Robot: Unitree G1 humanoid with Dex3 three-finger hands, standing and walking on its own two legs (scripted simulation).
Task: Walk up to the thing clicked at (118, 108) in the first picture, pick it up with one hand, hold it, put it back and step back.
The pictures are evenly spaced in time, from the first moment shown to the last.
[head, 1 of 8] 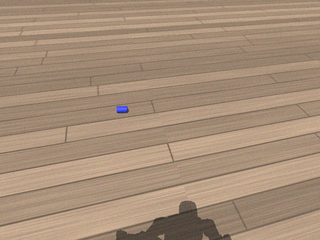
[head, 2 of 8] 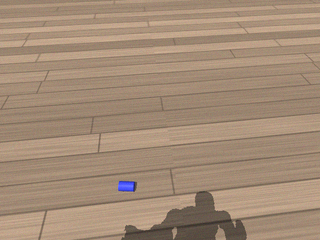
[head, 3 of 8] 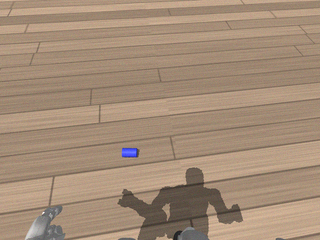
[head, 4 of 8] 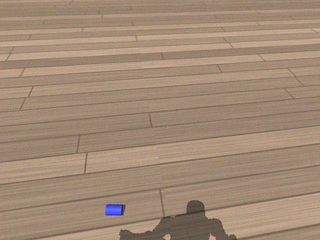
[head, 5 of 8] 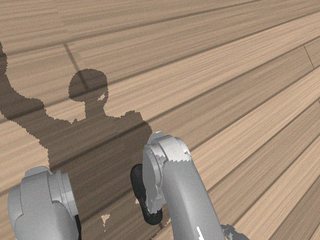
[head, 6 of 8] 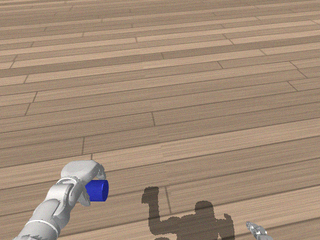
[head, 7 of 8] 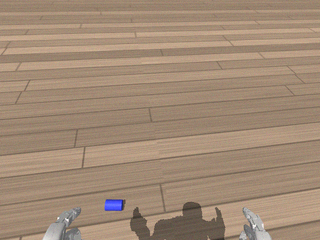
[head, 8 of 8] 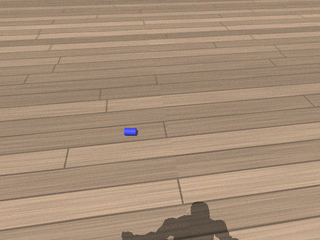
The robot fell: no
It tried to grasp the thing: yes
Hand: left
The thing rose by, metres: 0.66
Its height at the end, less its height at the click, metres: +0.00
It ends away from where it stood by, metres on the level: 0.00
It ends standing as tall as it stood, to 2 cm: yes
